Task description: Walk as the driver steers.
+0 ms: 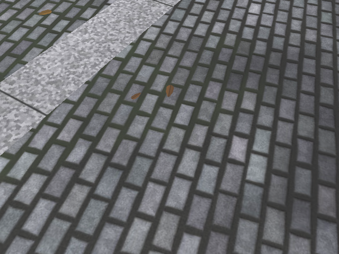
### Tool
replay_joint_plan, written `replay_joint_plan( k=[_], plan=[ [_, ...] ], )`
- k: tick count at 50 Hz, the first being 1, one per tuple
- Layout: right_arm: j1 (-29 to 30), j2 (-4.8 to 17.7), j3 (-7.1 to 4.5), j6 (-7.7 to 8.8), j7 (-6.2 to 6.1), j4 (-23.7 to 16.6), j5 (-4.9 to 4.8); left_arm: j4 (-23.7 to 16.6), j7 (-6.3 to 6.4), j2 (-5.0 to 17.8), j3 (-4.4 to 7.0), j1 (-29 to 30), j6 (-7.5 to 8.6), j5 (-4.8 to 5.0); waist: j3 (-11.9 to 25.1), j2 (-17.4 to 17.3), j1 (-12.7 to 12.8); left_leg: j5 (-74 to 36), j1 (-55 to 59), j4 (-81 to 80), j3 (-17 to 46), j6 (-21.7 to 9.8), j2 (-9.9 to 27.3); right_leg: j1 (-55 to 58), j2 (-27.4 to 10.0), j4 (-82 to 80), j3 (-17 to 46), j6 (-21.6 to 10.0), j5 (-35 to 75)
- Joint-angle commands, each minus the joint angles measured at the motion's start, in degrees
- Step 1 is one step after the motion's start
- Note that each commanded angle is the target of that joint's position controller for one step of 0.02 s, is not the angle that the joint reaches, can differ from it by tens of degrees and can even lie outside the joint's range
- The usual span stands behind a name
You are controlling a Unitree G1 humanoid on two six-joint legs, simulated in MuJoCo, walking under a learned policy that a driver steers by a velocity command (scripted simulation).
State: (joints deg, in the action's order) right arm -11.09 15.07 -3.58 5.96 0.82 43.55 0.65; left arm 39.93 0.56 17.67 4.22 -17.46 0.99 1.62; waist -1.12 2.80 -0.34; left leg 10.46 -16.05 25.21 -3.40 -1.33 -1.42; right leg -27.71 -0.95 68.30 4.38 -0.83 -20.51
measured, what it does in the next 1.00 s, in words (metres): walks ahead: right foot, then left foot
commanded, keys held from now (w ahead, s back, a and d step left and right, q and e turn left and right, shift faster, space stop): w+e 0.12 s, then w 0.88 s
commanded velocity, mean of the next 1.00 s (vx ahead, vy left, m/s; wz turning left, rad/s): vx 0.50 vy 0.00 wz -0.21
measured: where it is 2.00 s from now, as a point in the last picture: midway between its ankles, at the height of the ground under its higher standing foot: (206, 139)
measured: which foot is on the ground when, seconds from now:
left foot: down 0.00-0.36, up 0.38-0.86, down 0.88-1.00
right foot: up 0.00-0.34, down 0.36-0.88, up 0.90-1.00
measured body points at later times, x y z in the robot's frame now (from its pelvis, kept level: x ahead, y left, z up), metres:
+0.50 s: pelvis +0.26 -0.08 +0.00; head +0.30 -0.09 +0.45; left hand +0.46 +0.16 -0.10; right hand +0.29 -0.37 -0.13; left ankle +0.20 +0.09 -0.64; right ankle +0.30 -0.17 -0.74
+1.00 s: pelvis +0.55 -0.06 +0.00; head +0.58 -0.05 +0.44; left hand +0.66 +0.20 -0.13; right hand +0.64 -0.35 -0.11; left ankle +0.63 +0.02 -0.74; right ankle +0.41 -0.19 -0.65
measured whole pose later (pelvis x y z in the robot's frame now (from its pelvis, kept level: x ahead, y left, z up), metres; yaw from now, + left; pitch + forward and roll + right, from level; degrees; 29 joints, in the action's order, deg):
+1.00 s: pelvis +0.55 -0.06 +0.00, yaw -10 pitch +2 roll +0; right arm -9.5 16.0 -2.3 4.8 2.2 46.3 0.0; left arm 46.8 0.1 17.1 3.1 -18.2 4.0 1.2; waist -1.8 1.3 0.2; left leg 9.0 -21.6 29.1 -2.8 -2.9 -1.3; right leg -21.2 -1.4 65.5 2.5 -1.7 -22.9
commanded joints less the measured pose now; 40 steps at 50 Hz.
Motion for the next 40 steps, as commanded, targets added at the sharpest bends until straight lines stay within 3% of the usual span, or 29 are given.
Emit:
replay_joint_plan(
  k=[1, 4, 8, 10, 13, 15, 16, 17, 18, 19, 20, 21, 22, 23, 24, 25, 28, 30, 33, 37, 40],
  plan=[
    [-0.88, 6.41, -1.57, 0.96, -0.33, -1.70, -0.32, -5.59, -0.39, 3.18, 1.20, 1.24, 0.09, 0.13, 0.62, -9.17, -0.57, -3.99, 9.32, -14.93, 14.38, -8.93, 16.01, -11.66, -5.46, -2.10, 2.06, 0.38, 3.45],
    [-1.58, 8.66, -2.27, 1.02, -0.52, -0.42, -0.34, -7.04, -0.60, 2.28, 0.79, 4.34, -0.08, -0.30, 0.02, -7.33, -0.83, -10.28, 10.81, -16.37, 9.17, -9.92, 16.97, -14.64, -6.09, -8.40, 1.73, 1.21, 9.07],
    [-2.97, 9.85, -2.27, 0.31, -0.67, 1.05, -0.65, -8.09, -1.83, 0.69, -0.05, 10.34, 0.84, -0.43, -1.18, -5.96, -3.00, -14.24, 11.63, -16.63, 1.34, -8.39, 14.97, -11.45, -5.00, -21.73, -1.11, 0.55, 19.87],
    [-5.27, 10.66, -2.30, -0.16, -0.57, 2.28, -1.13, -9.09, -2.46, -0.19, -0.56, 14.10, 1.29, -0.44, -2.43, -5.47, -4.34, -14.22, 12.70, -16.83, -0.35, -8.23, 15.26, -9.57, -3.85, -27.26, -3.13, -0.10, 21.09],
    [-7.90, 12.23, -2.62, -1.14, -0.36, 4.13, -2.22, -10.85, -3.22, 0.54, -0.54, 17.81, 1.61, -0.30, -4.18, -5.92, -4.53, -17.63, 17.59, -15.54, -0.63, -8.03, 17.55, -9.17, -2.60, -32.68, -4.61, -1.78, 16.95],
    [-7.86, 13.65, -2.90, -1.83, -0.54, 4.90, -2.76, -11.13, -3.41, 2.22, 0.18, 16.60, 1.66, -0.74, -2.59, -7.52, -2.25, -32.15, 20.54, -10.64, -1.69, -7.22, 18.36, -4.56, -0.31, -35.14, -6.59, -3.77, 11.84],
    [-7.43, 14.36, -2.98, -2.16, -0.75, 5.20, -2.94, -10.18, -3.30, 3.82, 1.07, 12.39, 1.58, -1.08, 0.57, -8.43, 0.82, -41.93, 20.77, -4.61, -3.13, -6.30, 17.76, 2.41, 1.62, -36.77, -8.02, -5.07, 11.14],
    [-6.99, 13.78, -2.55, -2.48, -1.03, 5.34, -2.92, -7.48, -2.93, 6.16, 2.53, 3.67, 1.44, -1.11, 5.60, -7.75, 5.69, -46.41, 17.45, 5.48, -5.60, -4.74, 15.76, 15.41, 3.79, -40.02, -9.27, -6.81, 15.03],
    [-7.09, 11.49, -1.46, -2.23, -1.30, 4.48, -1.77, -5.11, -2.03, 9.75, 4.02, -5.76, 0.97, -1.11, 11.69, -5.05, 9.67, -33.89, 5.17, 19.96, -6.35, -2.50, 13.61, 33.06, -1.10, -37.69, -2.02, -9.05, 17.56],
    [-12.86, 4.01, 1.18, -1.17, -0.56, 1.91, -0.12, -4.48, -1.49, 16.19, 4.80, -7.73, 1.03, -1.15, 19.09, 10.31, 4.84, 11.69, -18.63, 42.51, -4.81, 1.34, 3.77, 52.06, -17.53, -41.08, 27.88, -18.69, 9.15],
    [-9.99, 7.97, 0.45, 0.33, -0.02, 3.16, -1.69, -5.26, -1.64, 11.55, 3.43, -8.77, 1.46, -1.01, 25.21, 6.95, 7.59, 23.28, -23.89, 51.32, 6.73, 1.11, 2.05, 52.60, -21.40, -48.30, 39.72, -21.09, 6.43],
    [-4.37, 10.88, -0.54, 0.94, 0.33, 0.89, -3.69, -4.61, -1.90, 9.03, 2.42, -5.78, 2.02, -1.33, 16.04, 5.04, 7.69, 19.76, -28.72, 52.76, 7.30, 0.46, 4.76, 46.55, -18.99, -49.05, 29.83, -18.28, 10.33],
    [-1.90, 9.95, -0.17, 1.27, 0.16, 0.18, -3.43, -4.35, -1.92, 7.52, 1.91, -2.58, 2.36, -1.09, 10.59, 2.36, 5.75, 14.90, -28.19, 49.03, 6.65, -0.07, 7.29, 38.64, -16.13, -49.38, 21.99, -16.15, 15.25],
    [-1.01, 9.55, -0.29, 1.20, -0.12, 0.40, -2.14, -4.21, -2.05, 5.80, 1.38, 0.60, 2.56, -1.25, 6.89, 0.38, 3.74, 11.62, -26.00, 44.89, 6.29, 0.21, 8.87, 31.35, -14.07, -50.86, 17.07, -14.92, 19.92],
    [-2.27, 9.24, -0.47, 0.55, -0.17, 0.93, -1.59, -4.50, -2.07, 4.10, 0.79, 2.64, 2.89, -1.85, 5.41, 0.39, 1.62, 8.74, -22.35, 42.92, 6.81, 0.33, 10.10, 26.26, -12.57, -53.18, 14.02, -14.36, 22.44],
    [-4.00, 8.52, -0.36, -0.12, -0.04, 1.33, -1.67, -4.43, -2.04, 4.42, 0.90, 3.54, 3.22, -2.04, 5.22, 1.96, 0.20, 7.69, -19.52, 41.65, 6.98, 0.94, 10.30, 22.82, -12.78, -54.99, 13.45, -15.26, 23.47],
    [-2.86, 6.26, 0.12, -1.59, -0.21, 1.33, -1.07, -2.80, -1.71, 5.37, 1.21, 3.81, 4.27, -1.47, 2.27, 0.10, -1.03, 3.74, -19.68, 34.83, 6.25, 2.81, 10.59, 17.94, -11.78, -59.07, 8.21, -15.36, 24.68],
    [1.09, 5.56, 0.46, -1.76, -0.20, 0.19, -0.60, -1.59, -1.27, 6.10, 1.37, 2.57, 4.40, -1.46, 0.50, -0.61, -0.01, -3.33, -21.58, 27.56, 6.16, 3.49, 10.49, 17.84, -10.77, -60.22, 5.14, -14.50, 24.83],
    [6.72, 4.49, 1.05, -1.28, 0.45, -0.96, -0.88, -0.01, -0.79, 7.04, 1.51, 0.67, 4.14, -1.28, -1.12, -0.18, 2.12, -13.64, -19.32, 15.71, 4.90, 3.25, 8.52, 17.59, -8.79, -60.90, 1.08, -12.25, 21.89],
    [12.85, 5.09, 1.20, -0.83, 1.39, -2.94, -1.48, 3.08, -0.70, 8.25, 1.85, -3.50, 3.71, -0.59, -2.77, 0.27, 4.37, -16.14, -18.69, 7.92, 4.53, 2.04, 6.56, 22.35, -10.90, -59.48, 1.24, -11.18, 18.91],
    [13.40, 6.41, 0.82, -0.48, 2.12, -3.87, -1.38, 4.75, -0.33, 8.87, 2.17, -4.25, 2.91, -0.32, -2.64, 0.97, 3.46, -10.55, -18.69, 4.73, 4.81, -0.32, 5.81, 28.36, -13.50, -55.87, 2.33, -9.76, 22.76]
  ],
)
